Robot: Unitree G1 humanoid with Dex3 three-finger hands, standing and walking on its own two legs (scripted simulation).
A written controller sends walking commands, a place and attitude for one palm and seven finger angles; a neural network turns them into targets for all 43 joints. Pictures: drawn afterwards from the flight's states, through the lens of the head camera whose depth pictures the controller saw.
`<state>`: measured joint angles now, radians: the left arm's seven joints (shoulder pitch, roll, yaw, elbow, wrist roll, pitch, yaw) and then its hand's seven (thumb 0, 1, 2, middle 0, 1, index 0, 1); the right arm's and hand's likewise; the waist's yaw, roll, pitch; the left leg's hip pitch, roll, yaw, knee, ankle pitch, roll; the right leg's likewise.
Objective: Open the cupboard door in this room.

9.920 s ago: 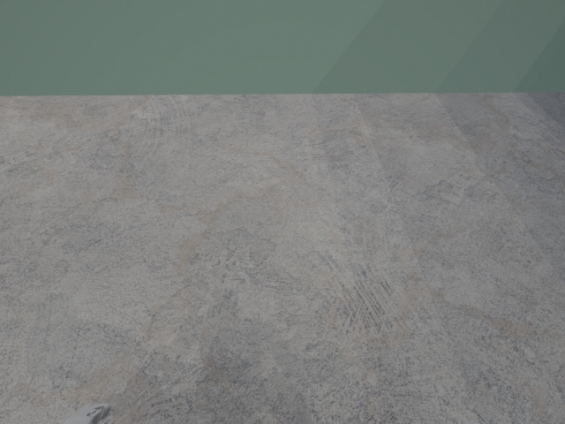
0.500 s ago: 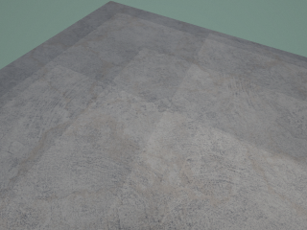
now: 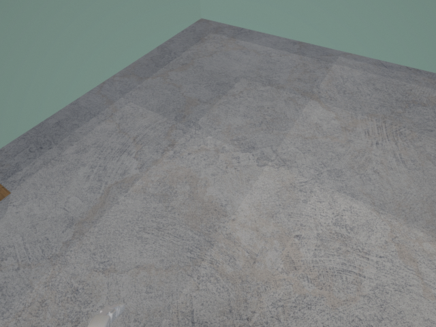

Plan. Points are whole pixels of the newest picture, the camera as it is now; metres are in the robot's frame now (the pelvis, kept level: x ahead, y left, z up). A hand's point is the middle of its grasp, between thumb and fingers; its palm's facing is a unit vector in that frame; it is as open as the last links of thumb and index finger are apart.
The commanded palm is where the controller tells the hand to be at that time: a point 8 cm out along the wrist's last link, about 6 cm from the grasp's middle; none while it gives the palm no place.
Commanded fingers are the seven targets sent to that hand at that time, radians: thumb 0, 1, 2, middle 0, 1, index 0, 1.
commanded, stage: turn or walk to find it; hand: left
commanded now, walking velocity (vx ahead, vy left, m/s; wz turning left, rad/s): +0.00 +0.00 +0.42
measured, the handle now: out of the picture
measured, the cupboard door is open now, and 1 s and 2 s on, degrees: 0 0 0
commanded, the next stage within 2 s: stand and wait in 1.00 s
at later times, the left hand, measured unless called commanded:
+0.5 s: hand out of the picture -0.08 +0.23 -0.18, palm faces +0.30 -0.92 -0.24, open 7.3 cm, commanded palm none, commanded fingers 0.00 0.90 0.90 -0.20 -0.30 -0.20 -0.30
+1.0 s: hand out of the picture -0.06 +0.20 -0.14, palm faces +0.43 -0.86 -0.28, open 7.3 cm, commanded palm none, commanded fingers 0.00 0.90 0.90 -0.20 -0.30 -0.20 -0.30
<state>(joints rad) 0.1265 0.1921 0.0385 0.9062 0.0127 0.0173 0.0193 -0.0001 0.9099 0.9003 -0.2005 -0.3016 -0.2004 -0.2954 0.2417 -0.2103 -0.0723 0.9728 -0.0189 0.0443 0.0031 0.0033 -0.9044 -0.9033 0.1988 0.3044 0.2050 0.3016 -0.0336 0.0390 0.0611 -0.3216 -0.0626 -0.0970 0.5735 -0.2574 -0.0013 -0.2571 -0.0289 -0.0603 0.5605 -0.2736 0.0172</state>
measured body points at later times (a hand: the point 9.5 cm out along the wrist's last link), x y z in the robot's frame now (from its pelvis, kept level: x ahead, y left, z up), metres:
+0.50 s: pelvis -0.05 +0.02 -0.01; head -0.03 +0.04 +0.44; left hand -0.10 +0.28 -0.16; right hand +0.10 -0.21 -0.14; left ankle -0.08 +0.13 -0.73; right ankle +0.00 -0.10 -0.72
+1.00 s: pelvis -0.07 -0.02 +0.00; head -0.03 -0.03 +0.45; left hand -0.08 +0.25 -0.12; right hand +0.07 -0.22 -0.16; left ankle -0.11 +0.11 -0.69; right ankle -0.03 -0.11 -0.73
